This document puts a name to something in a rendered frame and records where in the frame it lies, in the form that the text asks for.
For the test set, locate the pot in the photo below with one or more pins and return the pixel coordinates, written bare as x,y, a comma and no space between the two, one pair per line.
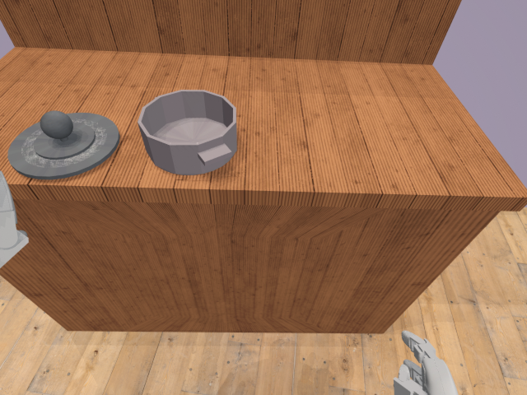
189,132

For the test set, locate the lid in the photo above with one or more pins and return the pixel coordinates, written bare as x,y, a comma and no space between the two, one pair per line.
93,140

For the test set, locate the right robot hand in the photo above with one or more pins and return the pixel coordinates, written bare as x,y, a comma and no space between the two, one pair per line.
434,378

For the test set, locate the left robot hand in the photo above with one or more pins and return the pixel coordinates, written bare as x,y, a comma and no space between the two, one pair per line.
11,239

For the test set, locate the knob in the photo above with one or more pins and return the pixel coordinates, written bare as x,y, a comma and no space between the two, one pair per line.
56,124

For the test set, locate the table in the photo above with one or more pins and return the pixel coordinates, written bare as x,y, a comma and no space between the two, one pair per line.
359,176

